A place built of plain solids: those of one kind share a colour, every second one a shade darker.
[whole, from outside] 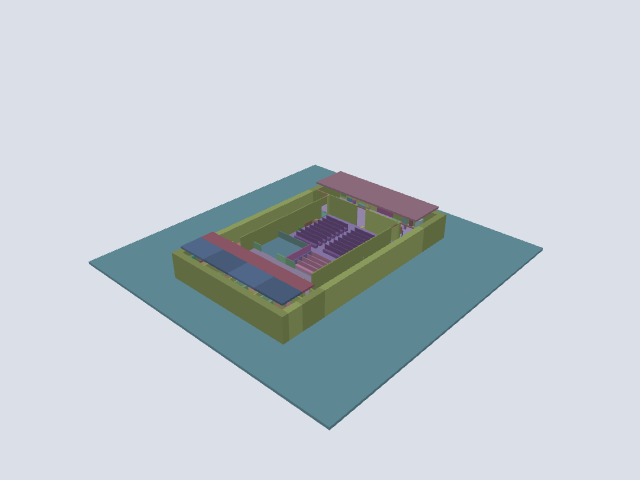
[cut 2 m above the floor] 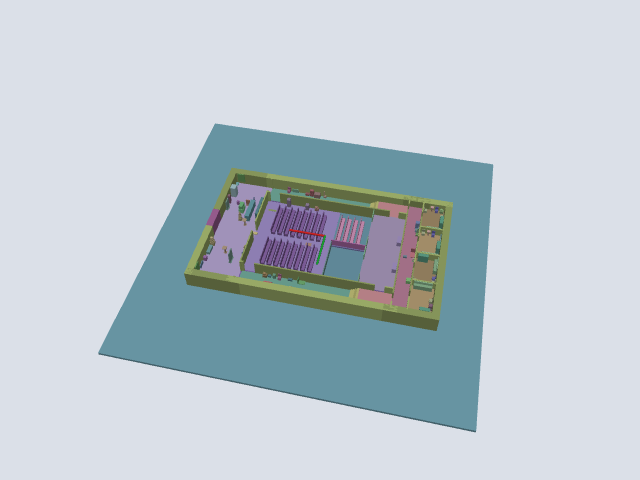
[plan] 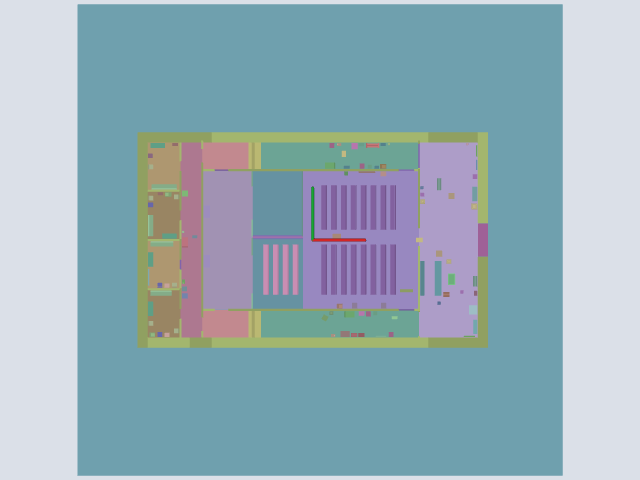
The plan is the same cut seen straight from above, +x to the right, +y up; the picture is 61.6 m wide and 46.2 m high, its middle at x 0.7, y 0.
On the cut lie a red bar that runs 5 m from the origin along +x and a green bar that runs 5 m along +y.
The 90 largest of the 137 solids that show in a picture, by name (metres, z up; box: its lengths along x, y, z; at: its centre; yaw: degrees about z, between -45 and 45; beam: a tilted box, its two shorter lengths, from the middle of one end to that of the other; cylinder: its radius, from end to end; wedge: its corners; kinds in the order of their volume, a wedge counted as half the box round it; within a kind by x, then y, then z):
{
 "ground_under_all_1": {"box": [46.73, 45.41, 0.4], "at": [0.71, 0.0, -0.75]},
 "wall_1": {"box": [1.0, 6.54, 3.99], "at": [-16.38, -7.11, 1.4]},
 "wall_2": {"box": [1.0, 6.54, 3.99], "at": [-16.38, -2.37, 1.4]},
 "wall_3": {"box": [1.0, 6.54, 3.99], "at": [-16.38, 2.37, 1.4]},
 "wall_4": {"box": [1.0, 6.54, 3.99], "at": [-16.38, 7.11, 1.4]},
 "wall_5": {"box": [5.05, 1.0, 3.99], "at": [-14.35, -9.88, 1.4]},
 "wall_6": {"box": [3.45, 0.2, 3.99], "at": [-14.35, -4.74, 1.4]},
 "wall_7": {"box": [3.45, 0.2, 3.99], "at": [-14.35, 0.0, 1.4]},
 "wall_8": {"box": [3.45, 0.2, 3.99], "at": [-14.35, 4.74, 1.4]},
 "wall_9": {"box": [5.05, 1.0, 3.99], "at": [-14.35, 9.88, 1.4]},
 "wall_10": {"box": [0.2, 2.0, 3.99], "at": [-12.72, -8.58, 1.4]},
 "wall_11": {"box": [0.2, 2.0, 3.99], "at": [-12.72, -8.58, 1.4]},
 "wall_12": {"box": [0.2, 2.0, 3.99], "at": [-12.72, -5.63, 1.4]},
 "wall_13": {"box": [0.2, 2.0, 3.99], "at": [-12.72, -3.84, 1.4]},
 "wall_14": {"box": [0.2, 2.0, 3.99], "at": [-12.72, -0.9, 1.4]},
 "wall_15": {"box": [0.2, 2.0, 3.99], "at": [-12.72, 0.9, 1.4]},
 "wall_16": {"box": [0.2, 3.79, 3.99], "at": [-12.72, 4.74, 1.4]},
 "wall_17": {"box": [0.2, 2.0, 3.99], "at": [-12.72, 8.58, 1.4]},
 "wall_18": {"box": [3.9, 1.0, 3.99], "at": [-11.68, -9.88, 1.4]},
 "wall_19": {"box": [3.9, 1.0, 3.99], "at": [-11.68, 9.88, 1.4]},
 "wall_20": {"box": [0.2, 14.9, 3.99], "at": [-10.62, 0.0, 1.4]},
 "wall_21": {"box": [0.2, 13.65, 3.99], "at": [-10.62, 0.0, 1.4]},
 "wall_22": {"box": [1.29, 0.2, 3.99], "at": [-10.08, -6.72, 1.4]},
 "wall_23": {"box": [1.29, 0.2, 3.99], "at": [-10.08, 6.72, 1.4]},
 "wall_24": {"box": [22.65, 1.0, 3.99], "at": [-0.2, -9.88, 1.4]},
 "wall_25": {"box": [22.65, 1.0, 3.99], "at": [-0.2, 9.88, 1.4]},
 "wall_26": {"box": [16.41, 0.2, 3.99], "at": [0.07, -6.72, 1.4]},
 "wall_27": {"box": [16.41, 0.2, 3.99], "at": [0.07, 6.72, 1.4]},
 "wall_28": {"box": [0.2, 6.25, 3.99], "at": [10.22, -3.7, 1.4]},
 "wall_29": {"box": [0.2, 5.7, 3.99], "at": [10.22, 3.98, 1.4]},
 "wall_30": {"box": [7.55, 1.0, 3.99], "at": [13.1, -9.88, 1.4]},
 "wall_31": {"box": [7.55, 1.0, 3.99], "at": [13.1, 9.88, 1.4]},
 "wall_32": {"box": [1.0, 8.78, 3.99], "at": [16.38, -5.99, 1.4]},
 "wall_33": {"box": [1.0, 8.78, 3.99], "at": [16.38, 5.99, 1.4]},
 "floor_parterre_1": {"box": [11.16, 13.45, 0.6], "at": [4.64, 0.0, -0.3]},
 "floor_stage_1": {"box": [4.85, 13.45, 1.38], "at": [-8.2, 0.0, 0.09]},
 "floor_dressing_1": {"box": [3.25, 4.74, 1.38], "at": [-14.35, -7.11, 0.09]},
 "floor_dressing_2": {"box": [3.25, 4.74, 1.38], "at": [-14.35, -2.37, 0.09]},
 "floor_dressing_3": {"box": [3.25, 4.74, 1.38], "at": [-14.35, 2.37, 0.09]},
 "floor_dressing_4": {"box": [3.25, 4.74, 1.38], "at": [-14.35, 7.11, 0.09]},
 "floor_foyer_1": {"box": [5.75, 18.95, 0.6], "at": [13.1, 0.0, -0.3]},
 "floor_lift_1": {"box": [4.84, 6.8, 0.6], "at": [-3.35, -3.33, -0.3]},
 "floor_lift_2": {"box": [4.84, 6.25, 1.18], "at": [-3.35, 3.6, -0.01]},
 "floor_back_corridor_1": {"box": [2.1, 18.95, 1.38], "at": [-11.68, 0.0, 0.09]},
 "floor_promenade_1": {"box": [15.2, 2.75, 0.6], "at": [2.62, -8.1, -0.3]},
 "floor_promenade_2": {"box": [15.2, 2.75, 0.6], "at": [2.62, 8.1, -0.3]},
 "floor_walk_1": {"box": [4.45, 2.75, 1.38], "at": [-8.4, -8.1, 0.09]},
 "floor_walk_2": {"box": [4.45, 2.75, 1.38], "at": [-8.4, 8.1, 0.09]},
 "ceil_foyer_1": {"box": [5.75, 18.95, 0.3], "at": [13.1, 0.0, 4.55]},
 "ceil_dressing_1": {"box": [3.25, 4.74, 0.3], "at": [-14.35, -7.11, 4.18]},
 "ceil_dressing_2": {"box": [3.25, 4.74, 0.3], "at": [-14.35, -2.37, 4.18]},
 "ceil_dressing_3": {"box": [3.25, 4.74, 0.3], "at": [-14.35, 2.37, 4.18]},
 "ceil_dressing_4": {"box": [3.25, 4.74, 0.3], "at": [-14.35, 7.11, 4.18]},
 "seats_parterre_1": {"box": [0.44, 4.85, 0.47], "at": [1.04, -2.85, 0.23]},
 "seats_parterre_2": {"box": [0.44, 4.3, 0.47], "at": [1.04, 3.12, 0.23]},
 "seats_parterre_3": {"box": [0.44, 4.85, 0.47], "at": [1.99, -2.85, 0.23]},
 "seats_parterre_4": {"box": [0.44, 4.3, 0.47], "at": [1.99, 3.12, 0.23]},
 "seats_parterre_5": {"box": [0.44, 4.85, 0.47], "at": [2.94, -2.85, 0.23]},
 "seats_parterre_6": {"box": [0.44, 4.3, 0.47], "at": [2.94, 3.12, 0.23]},
 "seats_parterre_7": {"box": [0.44, 4.85, 0.47], "at": [3.89, -2.85, 0.23]},
 "seats_parterre_8": {"box": [0.44, 4.3, 0.47], "at": [3.89, 3.12, 0.23]},
 "seats_parterre_9": {"box": [0.44, 4.85, 0.47], "at": [4.84, -2.85, 0.23]},
 "seats_parterre_10": {"box": [0.44, 4.3, 0.47], "at": [4.84, 3.12, 0.23]},
 "seats_parterre_11": {"box": [0.44, 4.85, 0.47], "at": [5.79, -2.85, 0.23]},
 "seats_parterre_12": {"box": [0.44, 4.3, 0.47], "at": [5.79, 3.12, 0.23]},
 "seats_parterre_13": {"box": [0.44, 4.85, 0.47], "at": [6.74, -2.85, 0.23]},
 "seats_parterre_14": {"box": [0.44, 4.3, 0.47], "at": [6.74, 3.12, 0.23]},
 "seats_parterre_15": {"box": [0.44, 4.85, 0.47], "at": [7.69, -2.85, 0.23]},
 "seats_parterre_16": {"box": [0.44, 4.3, 0.47], "at": [7.69, 3.12, 0.23]},
 "door_leaf_1": {"box": [0.97, 3.2, 3.87], "at": [16.39, 0.0, 1.33]},
 "ceil_back_corridor_1": {"box": [2.1, 18.95, 0.3], "at": [-11.68, 0.0, 4.18]},
 "bar_foyer_1": {"box": [0.4, 3.35, 2.1], "at": [10.55, -3.7, 1.05]},
 "bar_foyer_2": {"box": [0.65, 3.35, 1.1], "at": [12.08, -3.7, 0.55]},
 "costume_rail_dressing_1": {"box": [0.5, 1.4, 1.66], "at": [-15.6, -6.62, 1.6]},
 "costume_rail_dressing_2": {"box": [0.5, 1.4, 1.66], "at": [-15.6, -1.89, 1.6]},
 "costume_rail_dressing_3": {"box": [1.4, 0.5, 1.66], "at": [-14.93, 9.1, 1.6]},
 "costume_rail_dressing_4": {"box": [1.4, 0.5, 1.66], "at": [-13.78, 0.38, 1.6]},
 "seats_lift_1": {"box": [0.44, 4.85, 0.47], "at": [-4.55, -2.85, 0.23]},
 "seats_lift_2": {"box": [0.44, 4.85, 0.47], "at": [-3.6, -2.85, 0.23]},
 "seats_lift_3": {"box": [0.44, 4.85, 0.47], "at": [-2.65, -2.85, 0.23]},
 "seats_lift_4": {"box": [0.44, 4.85, 0.47], "at": [-1.7, -2.85, 0.23]},
 "tread_walk_1": {"box": [0.3, 2.55, 1.38], "at": [-6.03, -8.1, 0.09]},
 "tread_walk_2": {"box": [0.3, 2.55, 1.38], "at": [-6.03, 8.1, 0.09]},
 "tread_walk_3": {"box": [0.3, 2.55, 1.19], "at": [-5.72, -8.1, -0.01]},
 "tread_walk_4": {"box": [0.3, 2.55, 1.19], "at": [-5.72, 8.1, -0.01]},
 "floor_tongue_1": {"box": [4.84, 0.4, 1.38], "at": [-3.36, 0.28, 0.09]},
 "rail_lift_1": {"box": [0.12, 6.39, 2.23], "at": [-0.99, 3.53, 0.52]},
 "rail_tongue_1": {"box": [4.84, 0.12, 2.43], "at": [-3.36, 0.28, 0.61]},
 "machine_foyer_1": {"box": [0.8, 0.9, 1.73], "at": [15.45, -6.72, 0.96]},
 "dressing_table_dressing_1": {"box": [2.45, 0.5, 0.77], "at": [-14.3, 5.12, 1.16]}
}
